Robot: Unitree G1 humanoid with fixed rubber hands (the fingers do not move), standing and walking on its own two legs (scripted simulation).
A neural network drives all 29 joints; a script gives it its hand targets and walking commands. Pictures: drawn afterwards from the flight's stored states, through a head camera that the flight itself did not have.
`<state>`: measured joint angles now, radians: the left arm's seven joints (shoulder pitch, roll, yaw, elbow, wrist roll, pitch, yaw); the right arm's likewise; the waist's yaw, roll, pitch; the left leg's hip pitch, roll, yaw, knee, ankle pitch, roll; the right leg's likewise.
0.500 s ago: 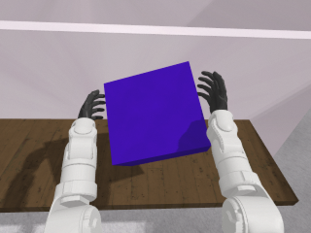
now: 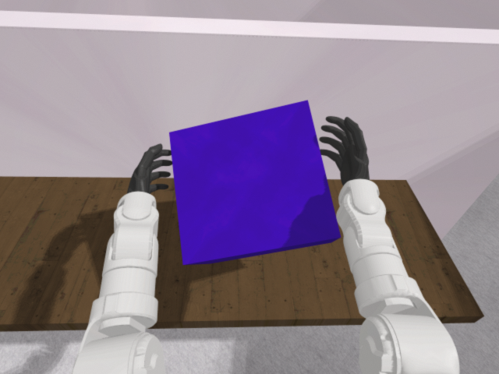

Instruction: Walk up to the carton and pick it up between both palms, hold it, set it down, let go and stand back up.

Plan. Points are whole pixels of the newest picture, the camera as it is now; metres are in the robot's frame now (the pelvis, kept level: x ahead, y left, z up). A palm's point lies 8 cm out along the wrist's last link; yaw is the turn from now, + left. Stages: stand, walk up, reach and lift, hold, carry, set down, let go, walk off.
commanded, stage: set down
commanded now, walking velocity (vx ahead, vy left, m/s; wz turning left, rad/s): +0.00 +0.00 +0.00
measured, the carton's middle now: (254, 190) +0.43 -0.01 +0.06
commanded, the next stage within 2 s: none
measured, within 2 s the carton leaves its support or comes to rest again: neither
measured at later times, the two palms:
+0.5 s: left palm (152, 206) +0.37 +0.17 +0.08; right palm (347, 184) +0.39 -0.16 +0.12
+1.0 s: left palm (160, 217) +0.38 +0.16 +0.04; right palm (341, 198) +0.41 -0.17 +0.07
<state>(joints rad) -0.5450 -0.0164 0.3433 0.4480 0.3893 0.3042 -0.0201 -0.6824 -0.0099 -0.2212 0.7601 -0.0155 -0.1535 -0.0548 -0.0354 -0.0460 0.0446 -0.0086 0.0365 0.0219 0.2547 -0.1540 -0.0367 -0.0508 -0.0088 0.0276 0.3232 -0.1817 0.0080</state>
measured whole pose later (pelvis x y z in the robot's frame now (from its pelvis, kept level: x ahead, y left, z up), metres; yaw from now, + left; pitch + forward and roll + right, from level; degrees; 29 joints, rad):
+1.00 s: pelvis +0.01 -0.01 +0.00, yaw +0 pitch +7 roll +1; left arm -0.54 -0.06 0.38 0.72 0.36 -0.07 0.11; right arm -0.68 -0.01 -0.36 0.94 -0.15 -0.32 -0.02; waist 0.00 -0.03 0.00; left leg -0.23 0.05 0.02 0.25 -0.13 -0.05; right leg -0.28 0.00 0.03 0.32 -0.16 0.01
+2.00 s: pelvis +0.02 -0.01 -0.01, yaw +0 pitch +21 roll +0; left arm -0.65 -0.07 0.42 0.88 0.35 -0.29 0.15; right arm -0.75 -0.05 -0.54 1.08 -0.30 -0.41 0.02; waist 0.03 -0.02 -0.11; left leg -0.51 0.06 0.03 0.28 -0.13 -0.05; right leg -0.54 0.01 0.03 0.32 -0.14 0.00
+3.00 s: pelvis +0.03 -0.01 -0.01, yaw -1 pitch +25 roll +0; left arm -0.71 -0.07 0.50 0.94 0.35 -0.42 0.14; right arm -0.79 -0.06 -0.57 1.09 -0.31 -0.48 0.03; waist 0.04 -0.01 -0.12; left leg -0.61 0.07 0.04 0.32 -0.14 -0.05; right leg -0.63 0.02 0.03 0.32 -0.14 0.00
